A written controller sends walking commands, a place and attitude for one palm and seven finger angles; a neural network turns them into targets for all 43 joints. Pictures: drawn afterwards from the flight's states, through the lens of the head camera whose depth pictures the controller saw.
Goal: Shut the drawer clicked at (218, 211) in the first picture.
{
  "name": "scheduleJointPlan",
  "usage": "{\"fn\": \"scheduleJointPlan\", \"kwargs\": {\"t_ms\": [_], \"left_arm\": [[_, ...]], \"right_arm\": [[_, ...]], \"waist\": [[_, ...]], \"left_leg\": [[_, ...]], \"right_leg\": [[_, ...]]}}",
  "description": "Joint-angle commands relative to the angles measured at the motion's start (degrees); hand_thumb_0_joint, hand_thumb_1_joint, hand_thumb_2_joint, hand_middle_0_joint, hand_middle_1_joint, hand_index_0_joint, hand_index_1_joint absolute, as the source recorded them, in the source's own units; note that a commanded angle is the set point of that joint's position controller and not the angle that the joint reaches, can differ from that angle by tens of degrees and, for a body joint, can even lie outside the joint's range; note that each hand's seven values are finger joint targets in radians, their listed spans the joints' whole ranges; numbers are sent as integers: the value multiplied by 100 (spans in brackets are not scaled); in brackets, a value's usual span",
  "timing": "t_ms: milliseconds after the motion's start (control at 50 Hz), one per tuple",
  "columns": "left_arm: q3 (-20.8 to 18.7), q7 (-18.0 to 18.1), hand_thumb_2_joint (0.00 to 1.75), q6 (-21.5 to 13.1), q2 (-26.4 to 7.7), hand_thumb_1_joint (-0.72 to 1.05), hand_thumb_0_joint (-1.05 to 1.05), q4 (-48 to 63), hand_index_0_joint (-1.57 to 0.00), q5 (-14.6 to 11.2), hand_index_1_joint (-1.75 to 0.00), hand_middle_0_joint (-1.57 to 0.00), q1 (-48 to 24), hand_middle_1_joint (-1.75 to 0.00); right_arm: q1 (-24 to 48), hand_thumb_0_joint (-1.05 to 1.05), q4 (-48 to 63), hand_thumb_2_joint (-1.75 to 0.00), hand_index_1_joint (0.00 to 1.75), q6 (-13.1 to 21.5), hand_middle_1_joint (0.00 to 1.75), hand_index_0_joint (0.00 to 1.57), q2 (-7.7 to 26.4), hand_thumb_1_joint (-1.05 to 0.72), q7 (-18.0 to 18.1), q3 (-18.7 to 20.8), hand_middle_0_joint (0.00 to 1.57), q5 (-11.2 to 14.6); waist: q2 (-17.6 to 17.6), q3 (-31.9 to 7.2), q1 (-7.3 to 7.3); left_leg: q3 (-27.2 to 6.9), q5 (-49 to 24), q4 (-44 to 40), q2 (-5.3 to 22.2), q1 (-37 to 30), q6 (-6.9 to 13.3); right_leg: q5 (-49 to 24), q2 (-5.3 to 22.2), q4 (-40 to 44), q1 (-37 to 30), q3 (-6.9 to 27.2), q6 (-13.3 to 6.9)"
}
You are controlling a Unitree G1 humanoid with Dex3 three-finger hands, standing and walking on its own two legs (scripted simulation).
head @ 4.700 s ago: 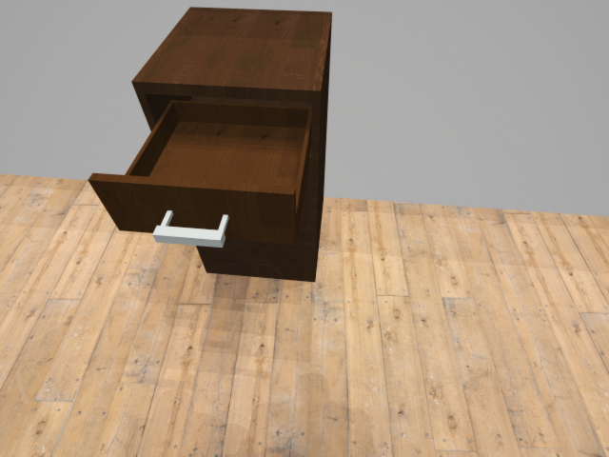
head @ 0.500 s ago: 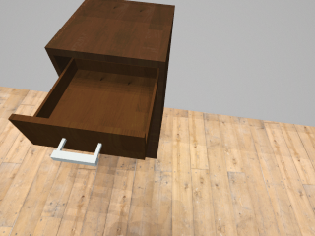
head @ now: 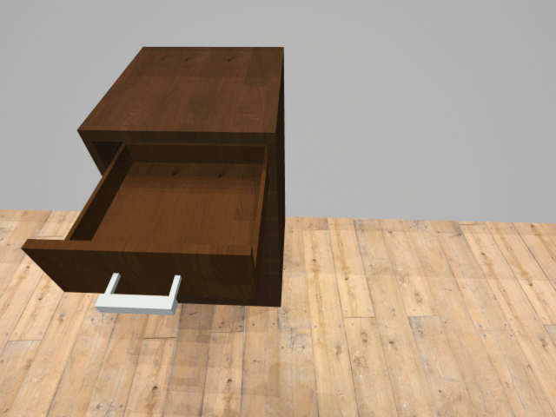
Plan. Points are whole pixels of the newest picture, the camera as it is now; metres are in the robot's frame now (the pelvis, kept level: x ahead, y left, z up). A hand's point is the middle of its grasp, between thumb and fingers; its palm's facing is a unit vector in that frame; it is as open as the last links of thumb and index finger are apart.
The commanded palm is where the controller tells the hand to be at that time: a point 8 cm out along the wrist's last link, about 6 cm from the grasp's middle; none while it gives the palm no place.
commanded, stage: come to a stop and stand still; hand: left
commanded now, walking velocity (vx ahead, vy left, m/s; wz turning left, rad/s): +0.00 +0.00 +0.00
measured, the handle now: (141, 292) +0.33 +0.26 -0.05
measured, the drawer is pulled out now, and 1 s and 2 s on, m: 0.29 0.29 0.29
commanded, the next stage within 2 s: look again from close up in 0.48 s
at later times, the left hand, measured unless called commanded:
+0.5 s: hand out of the picture -0.05 +0.17 -0.16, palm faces -0.01 -0.98 -0.21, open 7.4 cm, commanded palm none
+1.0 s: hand out of the picture -0.02 +0.14 -0.16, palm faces +0.01 -0.98 -0.17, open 7.4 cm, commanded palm none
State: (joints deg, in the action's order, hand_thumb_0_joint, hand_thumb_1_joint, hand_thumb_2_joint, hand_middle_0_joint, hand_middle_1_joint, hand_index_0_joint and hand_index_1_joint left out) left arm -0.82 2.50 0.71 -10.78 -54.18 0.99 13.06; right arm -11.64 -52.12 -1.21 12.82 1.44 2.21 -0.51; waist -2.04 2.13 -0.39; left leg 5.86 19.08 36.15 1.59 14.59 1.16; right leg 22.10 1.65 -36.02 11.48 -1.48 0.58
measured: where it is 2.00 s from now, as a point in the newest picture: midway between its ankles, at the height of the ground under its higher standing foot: outside the picture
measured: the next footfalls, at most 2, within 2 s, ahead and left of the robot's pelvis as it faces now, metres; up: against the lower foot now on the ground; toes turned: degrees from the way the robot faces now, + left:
none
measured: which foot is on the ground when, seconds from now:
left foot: down 0.00-1.00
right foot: down 0.00-1.00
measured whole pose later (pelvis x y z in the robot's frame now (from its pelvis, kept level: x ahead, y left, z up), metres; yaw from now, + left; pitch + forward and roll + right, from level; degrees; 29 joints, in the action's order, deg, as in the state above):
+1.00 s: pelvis -0.01 -0.02 +0.02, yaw +0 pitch -1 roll +1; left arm 1.4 1.5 -1.2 -8.0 -63.7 0.6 18.1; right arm -15.8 -64.2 0.9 8.9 1.6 -0.6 -0.2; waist 0.2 -0.1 0.0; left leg 5.1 11.7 24.2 2.3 11.6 -0.7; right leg 15.9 -0.4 -26.3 9.6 -1.3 -1.5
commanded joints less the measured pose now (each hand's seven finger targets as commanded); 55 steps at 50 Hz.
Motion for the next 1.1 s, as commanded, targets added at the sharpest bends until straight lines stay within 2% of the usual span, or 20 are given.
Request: {"fn": "scheduleJointPlan", "kwargs": {"t_ms": [0,20,40,80,100,140,180,240,280,340,440,660,680,720,820,900,940,1000,1060,1080], "left_arm": [[-102,-2,90,-126,-849,90,0,354,-20,-6,-30,-20,243,-30],[-83,-12,90,-107,-856,90,0,398,-20,-16,-30,-20,130,-30],[-58,-25,90,-80,-840,90,0,437,-20,-25,-30,-20,23,-30],[-33,-51,90,-37,-785,90,0,469,-20,-22,-30,-20,-8,-30],[-27,-58,90,-16,-781,90,0,454,-20,-23,-30,-20,77,-30],[-32,-68,90,-4,-767,90,0,413,-20,-11,-30,-20,208,-30],[-35,-83,90,-7,-799,90,0,394,-20,4,-30,-20,244,-30],[-46,-92,90,-8,-777,90,0,330,-20,-8,-30,-20,321,-30],[-35,-100,90,-28,-739,90,0,280,-20,-10,-30,-20,353,-30],[-5,-113,90,-78,-638,90,0,105,-20,-33,-30,-20,510,-30],[40,-116,90,-108,-563,90,0,-189,-20,-29,-30,-20,670,-30],[133,-80,90,-212,-307,90,0,-731,-20,-51,-30,-20,947,-30],[131,-72,90,-220,-300,90,0,-743,-20,-36,-30,-20,959,-30],[133,-64,90,-231,-277,90,0,-791,-20,-41,-30,-20,954,-30],[125,-47,90,-241,-239,90,0,-830,-20,-29,-30,-20,957,-30],[119,-43,90,-234,-253,90,0,-830,-20,-28,-30,-20,926,-30],[114,-47,90,-240,-273,90,0,-839,-20,-36,-30,-20,945,-30],[114,-50,90,-242,-278,90,0,-825,-20,-32,-30,-20,933,-30],[102,-56,90,-250,-330,90,0,-803,-20,-42,-30,-20,910,-30],[93,-54,90,-249,-335,90,0,-786,-20,-35,-30,-20,889,-30]], "right_arm": [[-218,0,439,-90,30,125,30,20,520,-90,6,22,20,-23],[-295,0,401,-90,30,117,30,20,493,-90,-13,8,20,-34],[-337,0,362,-90,30,121,30,20,483,-90,-31,-10,20,-44],[-344,0,266,-90,30,153,30,20,496,-90,-61,-48,20,-68],[-331,0,237,-90,30,150,30,20,523,-90,-74,-58,20,-76],[-339,0,198,-90,30,127,30,20,531,-90,-84,-42,20,-92],[-477,0,137,-90,30,114,30,20,510,-90,-89,-44,20,-101],[-647,0,-4,-90,30,118,30,20,516,-90,-99,-70,20,-116],[-718,0,-94,-90,30,138,30,20,465,-90,-89,-86,20,-102],[-775,0,-252,-90,30,193,30,20,431,-90,-77,-121,20,-84],[-909,0,-506,-90,30,189,30,20,358,-90,-66,-143,20,-57],[-981,0,-919,-90,30,307,30,20,143,-90,4,-214,20,12],[-966,0,-933,-90,30,304,30,20,125,-90,7,-204,20,17],[-957,0,-974,-90,30,316,30,20,116,-90,16,-214,20,16],[-851,0,-1041,-90,30,314,30,20,77,-90,28,-203,20,16],[-788,0,-1064,-90,30,300,30,20,76,-90,34,-217,20,11],[-765,0,-1067,-90,30,302,30,20,66,-90,35,-219,20,3],[-721,0,-1070,-90,30,285,30,20,80,-90,35,-213,20,6],[-729,0,-1062,-90,30,287,30,20,103,-90,35,-216,20,0],[-735,0,-1073,-90,30,284,30,20,86,-90,38,-212,20,7]], "waist": [[667,-90,-21],[802,-23,-66],[747,124,-78],[244,399,-28],[178,465,24],[330,509,62],[546,452,36],[415,281,18],[447,214,8],[245,11,43],[207,210,27],[145,108,38],[286,133,43],[268,77,38],[368,128,44],[289,261,53],[210,190,63],[321,248,68],[271,78,60],[362,68,50]], "left_leg": [[-539,-1631,-661,388,-146,81],[-526,-1137,-802,332,-169,63],[-594,-778,-1013,328,-126,76],[-788,-315,-1458,405,119,137],[-875,176,-1644,436,324,157],[-934,837,-1803,412,540,155],[-857,875,-1777,359,493,138],[-866,955,-1762,348,390,130],[-910,818,-1801,374,361,141],[-910,582,-1811,408,271,134],[-839,586,-1759,391,280,86],[-694,-646,-1661,483,-213,55],[-690,-772,-1629,494,-242,55],[-647,-956,-1590,489,-290,44],[-608,-1181,-1555,497,-392,26],[-605,-1229,-1579,491,-368,14],[-582,-1268,-1577,486,-422,8],[-562,-1227,-1558,477,-429,-2],[-549,-1289,-1530,466,-494,-14],[-564,-1312,-1531,474,-512,-14]], "right_leg": [[-2370,550,722,251,508,-393],[-1783,575,850,451,564,-412],[-1070,516,975,631,588,-388],[-157,306,1075,700,488,-309],[153,251,1104,654,456,-278],[525,246,1219,680,494,-285],[838,285,1387,775,553,-304],[1074,308,1441,923,614,-307],[869,278,1430,846,596,-312],[457,296,1406,640,623,-324],[664,342,1618,824,729,-329],[-721,354,1579,509,625,-294],[-842,342,1596,487,618,-284],[-1034,362,1571,415,621,-280],[-1309,376,1576,378,588,-260],[-1379,371,1605,351,581,-264],[-1456,384,1613,297,587,-271],[-1501,390,1673,296,588,-264],[-1622,411,1684,167,601,-275],[-1669,381,1671,130,579,-272]]}}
